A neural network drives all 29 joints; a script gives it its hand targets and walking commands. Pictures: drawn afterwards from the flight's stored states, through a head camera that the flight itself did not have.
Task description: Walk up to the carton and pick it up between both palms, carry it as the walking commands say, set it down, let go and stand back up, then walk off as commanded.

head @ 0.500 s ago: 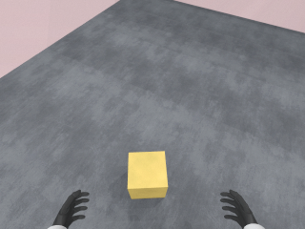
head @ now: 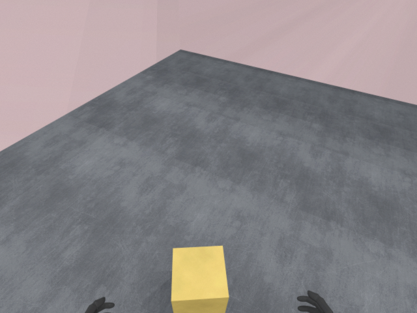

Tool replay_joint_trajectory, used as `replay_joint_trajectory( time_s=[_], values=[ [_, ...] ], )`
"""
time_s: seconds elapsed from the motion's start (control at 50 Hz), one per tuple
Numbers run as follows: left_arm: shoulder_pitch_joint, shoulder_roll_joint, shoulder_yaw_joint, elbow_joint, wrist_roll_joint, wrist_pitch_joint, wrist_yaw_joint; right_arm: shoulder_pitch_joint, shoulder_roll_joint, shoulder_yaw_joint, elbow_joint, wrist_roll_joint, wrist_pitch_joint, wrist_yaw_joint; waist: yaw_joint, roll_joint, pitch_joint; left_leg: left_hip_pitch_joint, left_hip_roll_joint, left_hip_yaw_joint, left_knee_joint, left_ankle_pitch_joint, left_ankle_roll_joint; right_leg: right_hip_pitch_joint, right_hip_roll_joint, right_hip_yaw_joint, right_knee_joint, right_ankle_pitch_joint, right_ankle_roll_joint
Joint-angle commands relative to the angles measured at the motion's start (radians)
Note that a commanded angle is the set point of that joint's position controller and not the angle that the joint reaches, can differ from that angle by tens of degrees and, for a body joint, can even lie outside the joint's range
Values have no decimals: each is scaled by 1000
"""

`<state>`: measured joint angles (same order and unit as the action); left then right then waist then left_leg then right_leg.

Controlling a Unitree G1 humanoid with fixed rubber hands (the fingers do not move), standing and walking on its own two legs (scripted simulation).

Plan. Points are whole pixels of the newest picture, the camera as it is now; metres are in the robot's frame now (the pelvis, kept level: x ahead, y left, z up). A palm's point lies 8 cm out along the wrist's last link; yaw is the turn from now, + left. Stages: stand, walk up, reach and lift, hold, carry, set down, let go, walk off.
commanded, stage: stand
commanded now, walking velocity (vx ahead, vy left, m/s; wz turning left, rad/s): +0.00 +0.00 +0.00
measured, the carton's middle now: (198, 283) +0.43 +0.02 -0.64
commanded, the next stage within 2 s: walk off in 1.72 s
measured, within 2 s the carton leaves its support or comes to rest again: neither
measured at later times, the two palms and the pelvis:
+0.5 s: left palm out of the picture +0.01 +0.25 -0.14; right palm out of the picture -0.03 -0.22 -0.14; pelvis +0.01 +0.02 -0.01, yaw -3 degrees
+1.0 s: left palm out of the picture -0.08 +0.23 -0.15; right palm out of the picture -0.11 -0.18 -0.15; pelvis -0.03 +0.03 +0.00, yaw -5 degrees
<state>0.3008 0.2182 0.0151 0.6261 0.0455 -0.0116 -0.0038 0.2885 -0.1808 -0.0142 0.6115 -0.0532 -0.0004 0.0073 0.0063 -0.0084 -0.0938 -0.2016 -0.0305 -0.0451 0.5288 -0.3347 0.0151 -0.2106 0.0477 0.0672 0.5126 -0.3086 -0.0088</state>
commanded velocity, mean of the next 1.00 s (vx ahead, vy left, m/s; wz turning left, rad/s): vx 0.00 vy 0.00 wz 0.00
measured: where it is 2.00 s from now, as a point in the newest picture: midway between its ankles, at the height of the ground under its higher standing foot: outside the picture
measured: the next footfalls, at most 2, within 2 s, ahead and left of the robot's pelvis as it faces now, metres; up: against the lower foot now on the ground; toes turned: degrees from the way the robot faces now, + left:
none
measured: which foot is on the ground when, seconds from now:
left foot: down 0.00-1.00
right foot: down 0.00-1.00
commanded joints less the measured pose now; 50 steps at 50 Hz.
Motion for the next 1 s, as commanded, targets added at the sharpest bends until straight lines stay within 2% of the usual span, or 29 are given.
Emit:
replay_joint_trajectory(
  time_s=[0.0, 0.02, 0.1, 0.14, 0.16, 0.18, 0.22, 0.26, 0.28, 0.34, 0.36, 0.38, 0.42, 0.44, 0.46, 0.48, 0.5, 0.54, 0.62, 0.64, 0.72, 0.76, 0.84, 0.86, 0.88, 0.9, 0.92, 0.94, 0.98],
  values=[
    [-32, 132, 40, -6, -7, -82, 2, -30, -120, -37, -29, 11, -88, -14, 6, 9, 63, -127, 141, -91, -100, 26, 2, -144, -115, 117, -44, 77, -16],
    [-14, 137, 43, 9, -15, -83, -2, -5, -137, -39, -23, 21, -94, -14, 2, 61, 78, -103, 146, -103, -93, 95, 6, -157, -119, 119, -48, 128, -12],
    [76, 86, 20, 92, -16, -85, 3, 72, -112, -43, 43, 26, -90, -14, -2, -11, 114, -127, 136, -97, -87, 111, 10, -189, -113, 143, -50, 198, -21],
    [65, 102, 24, 106, -20, -89, 3, 112, -100, -35, 66, 35, -96, -15, -13, 50, 84, -105, 137, -84, -75, 217, 7, -172, -117, 142, -42, 216, -24],
    [81, 123, 25, 125, -18, -85, 8, 161, -135, -43, 88, 42, -95, -16, -21, 28, 27, -80, 134, -62, -73, 174, 1, -155, -109, 137, -35, 176, -22],
    [130, 89, 20, 149, -25, -76, 3, 125, -153, -45, 102, 29, -91, -26, 8, 36, 86, -104, 140, -92, -90, 205, 8, -174, -99, 139, -47, 179, -14],
    [94, 86, 14, 151, -11, -78, 12, 162, -157, -46, 108, 30, -86, -27, -10, 11, 11, -64, 132, -68, -74, 190, 3, -152, -92, 130, -29, 147, -20],
    [197, 108, 26, 199, -14, -75, 18, 158, -120, -31, 140, 27, -80, -41, 22, 81, 65, -83, 142, -80, -89, 318, 13, -167, -98, 136, -27, 189, -20],
    [156, 111, 18, 216, -15, -68, 26, 204, -120, -36, 155, 39, -78, -36, -18, 73, 111, -95, 126, -61, -80, 242, 8, -209, -99, 139, -31, 171, -24],
    [184, 95, 12, 252, -18, -67, 30, 223, -143, -45, 194, 40, -70, -42, -8, -32, 15, -76, 127, -64, -60, 288, 28, -134, -89, 110, -19, 203, -23],
    [202, 95, 8, 257, -19, -64, 36, 222, -126, -38, 204, 25, -72, -46, 1, 34, 54, -73, 124, -63, -62, 315, 34, -159, -94, 131, -12, 200, -28],
    [217, 96, 12, 278, -25, -59, 39, 263, -110, -36, 216, 42, -69, -41, -17, 1, 1, -3, 117, -44, -54, 338, 29, -170, -82, 121, 3, 233, -26],
    [204, 80, 3, 276, -30, -57, 39, 245, -111, -28, 228, 24, -59, -57, 18, 57, 26, -77, 142, -58, -54, 393, 42, -127, -92, 118, -4, 209, -21],
    [157, 58, -3, 283, -31, -57, 38, 248, -132, -34, 237, 31, -63, -44, -17, -10, 21, -51, 123, -54, -59, 313, 37, -142, -88, 117, -4, 224, -25],
    [171, 39, -14, 299, -25, -44, 42, 271, -159, -43, 244, 26, -59, -42, -15, -60, 102, -92, 119, -51, -62, 307, 35, -170, -79, 114, 6, 231, -21],
    [201, 63, -3, 312, -18, -45, 41, 254, -100, -31, 258, 23, -54, -48, 8, 17, 87, -74, 125, -46, -72, 285, 38, -166, -93, 129, -11, 208, -22],
    [227, 80, -1, 345, -27, -35, 47, 268, -77, -20, 266, 27, -58, -44, 7, -17, 58, -101, 142, -70, -84, 301, 43, -117, -94, 133, -12, 204, -33],
    [229, 67, -3, 355, -26, -34, 47, 323, -41, -5, 290, 38, -54, -46, -7, 47, 66, -68, 121, -42, -79, 261, 34, -119, -100, 141, 2, 227, -37],
    [222, 30, -28, 404, -24, -22, 47, 283, -116, -23, 304, 21, -46, -51, -12, -84, 129, -68, 123, -65, -74, 274, 50, -164, -83, 121, -21, 219, -22],
    [206, 40, -24, 402, -30, -29, 47, 301, -119, -21, 310, 25, -41, -52, -6, -4, 147, -57, 123, -41, -77, 238, 47, -187, -86, 130, -32, 178, -28],
    [205, 11, -31, 435, -24, -9, 35, 291, -29, 3, 354, 28, -29, -45, -13, 55, 233, -120, 112, -41, -138, 45, 40, -200, -92, 157, -72, 135, -20],
    [178, 8, -37, 454, -23, -2, 46, 301, -58, 2, 371, 18, -30, -46, -13, -11, 225, -126, 117, -62, -144, -13, 37, -182, -89, 150, -66, 116, -23],
    [180, 23, -30, 467, -26, -4, 39, 298, -77, 3, 376, 36, -29, -48, -8, -7, 207, -119, 112, -67, -174, -50, 44, -183, -83, 144, -71, 94, -19],
    [187, -7, -34, 478, -22, -12, 37, 291, -79, 1, 390, 27, -31, -53, 1, 32, 187, -86, 121, -64, -175, -38, 44, -177, -76, 149, -74, 126, -12],
    [201, -10, -39, 496, -20, -9, 40, 279, -71, -4, 379, 33, -33, -44, -10, -24, 198, -113, 114, -62, -152, -42, 48, -179, -79, 145, -73, 92, -3],
    [182, -3, -35, 496, -29, -12, 41, 325, -94, -4, 394, 27, -28, -49, -34, -12, 152, -69, 127, -62, -167, -10, 48, -165, -81, 142, -67, 121, -1],
    [204, 15, -35, 512, -36, -11, 44, 330, -40, 12, 411, 37, -29, -51, -10, 32, 187, -107, 126, -63, -174, -22, 44, -156, -74, 146, -80, 136, -7],
    [212, -15, -40, 524, -25, -4, 43, 328, -36, 15, 421, 37, -22, -56, -26, 15, 190, -72, 118, -50, -173, -27, 44, -187, -73, 136, -72, 122, -4],
    [193, 23, -28, 522, -23, 0, 40, 309, -12, 21, 416, 37, -21, -49, -5, -7, 204, -133, 119, -63, -205, -75, 46, -150, -79, 141, -75, 111, -6]
  ],
)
